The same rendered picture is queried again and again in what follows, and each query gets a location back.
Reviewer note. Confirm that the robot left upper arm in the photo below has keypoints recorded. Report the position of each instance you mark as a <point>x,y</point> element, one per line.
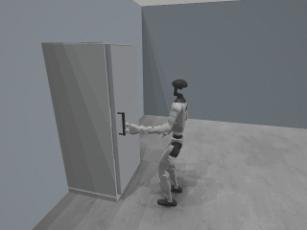
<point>176,109</point>

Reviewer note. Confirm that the left robot forearm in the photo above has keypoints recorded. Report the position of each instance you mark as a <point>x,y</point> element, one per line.
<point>153,129</point>

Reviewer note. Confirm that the fridge door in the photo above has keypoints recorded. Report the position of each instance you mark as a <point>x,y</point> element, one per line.
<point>122,75</point>

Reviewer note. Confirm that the right robot hand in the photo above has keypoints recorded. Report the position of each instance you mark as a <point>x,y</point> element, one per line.
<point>165,133</point>

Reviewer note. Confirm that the right robot foot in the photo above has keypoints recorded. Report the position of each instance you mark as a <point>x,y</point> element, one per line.
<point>178,190</point>

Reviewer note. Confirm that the handle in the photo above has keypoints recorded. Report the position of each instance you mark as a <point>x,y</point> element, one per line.
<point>123,123</point>

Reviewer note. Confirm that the left robot hand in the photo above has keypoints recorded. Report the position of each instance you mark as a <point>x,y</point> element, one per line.
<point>134,129</point>

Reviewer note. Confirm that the humanoid robot torso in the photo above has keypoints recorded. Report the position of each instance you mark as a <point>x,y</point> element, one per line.
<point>179,125</point>

